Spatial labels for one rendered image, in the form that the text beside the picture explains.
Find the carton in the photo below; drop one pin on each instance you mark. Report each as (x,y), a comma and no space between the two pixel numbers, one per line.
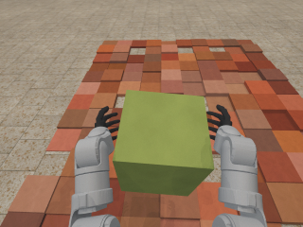
(163,143)

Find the robot right upper arm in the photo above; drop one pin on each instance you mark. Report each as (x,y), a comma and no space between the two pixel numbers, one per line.
(230,220)

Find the robot left upper arm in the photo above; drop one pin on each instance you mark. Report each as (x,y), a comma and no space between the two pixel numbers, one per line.
(106,220)

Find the left robot forearm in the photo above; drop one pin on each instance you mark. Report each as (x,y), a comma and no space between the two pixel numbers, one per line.
(91,170)

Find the robot left hand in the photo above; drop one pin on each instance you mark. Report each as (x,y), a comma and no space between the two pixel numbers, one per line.
(102,118)

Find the robot right hand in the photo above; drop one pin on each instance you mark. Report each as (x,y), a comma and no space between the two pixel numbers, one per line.
(225,119)

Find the right robot forearm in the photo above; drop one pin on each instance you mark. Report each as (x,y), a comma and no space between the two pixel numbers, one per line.
(239,180)

